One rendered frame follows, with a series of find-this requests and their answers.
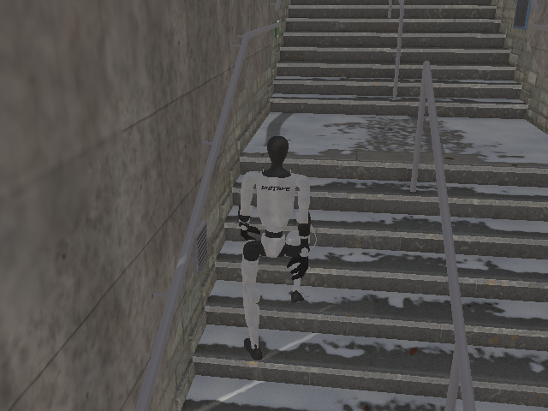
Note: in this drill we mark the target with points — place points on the robot left forearm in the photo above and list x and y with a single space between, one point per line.
244 220

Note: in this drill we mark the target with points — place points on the right robot hand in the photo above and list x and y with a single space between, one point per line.
301 268

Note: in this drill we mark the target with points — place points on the left robot hand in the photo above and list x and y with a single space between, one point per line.
250 229

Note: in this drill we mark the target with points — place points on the robot right forearm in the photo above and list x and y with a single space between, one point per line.
304 237

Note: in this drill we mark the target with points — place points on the left robot shin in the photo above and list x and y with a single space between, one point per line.
252 319

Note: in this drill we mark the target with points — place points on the left robot foot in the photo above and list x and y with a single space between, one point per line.
255 353

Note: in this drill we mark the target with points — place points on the robot right upper arm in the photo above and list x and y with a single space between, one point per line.
303 183

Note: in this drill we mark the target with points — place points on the robot left upper arm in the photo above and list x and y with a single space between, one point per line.
249 180

